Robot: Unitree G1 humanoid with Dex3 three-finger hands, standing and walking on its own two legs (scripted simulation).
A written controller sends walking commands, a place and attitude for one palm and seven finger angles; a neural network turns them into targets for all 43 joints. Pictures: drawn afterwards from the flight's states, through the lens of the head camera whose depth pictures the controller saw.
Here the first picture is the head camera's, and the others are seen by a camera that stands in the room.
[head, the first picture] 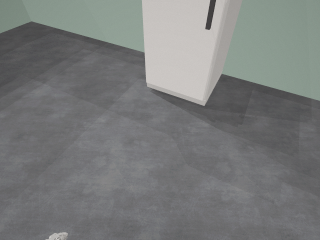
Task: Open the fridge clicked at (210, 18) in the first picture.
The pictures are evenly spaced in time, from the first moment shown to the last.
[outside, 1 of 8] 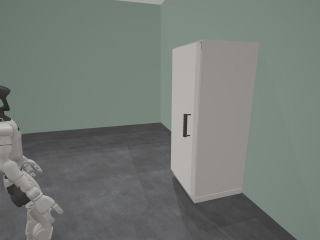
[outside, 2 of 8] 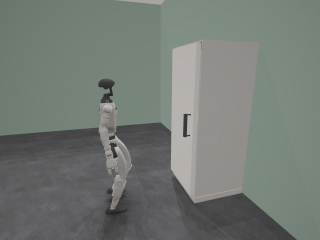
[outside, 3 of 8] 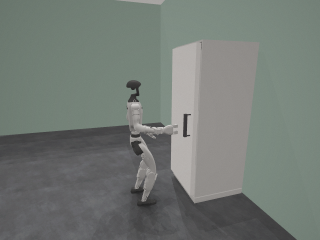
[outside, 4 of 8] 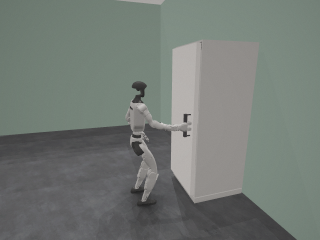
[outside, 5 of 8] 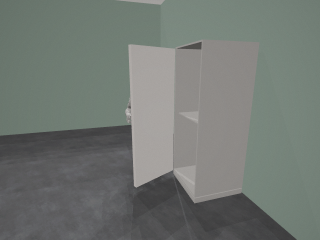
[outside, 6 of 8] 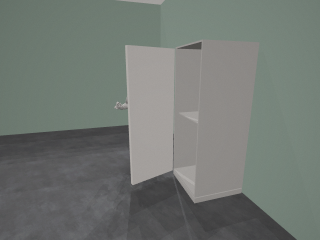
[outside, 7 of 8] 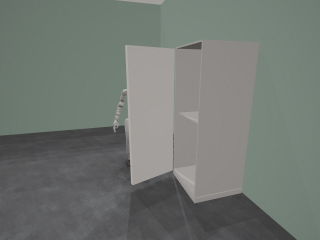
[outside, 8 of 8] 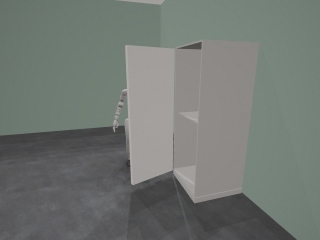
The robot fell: no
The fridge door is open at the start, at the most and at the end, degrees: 0 79 72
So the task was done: yes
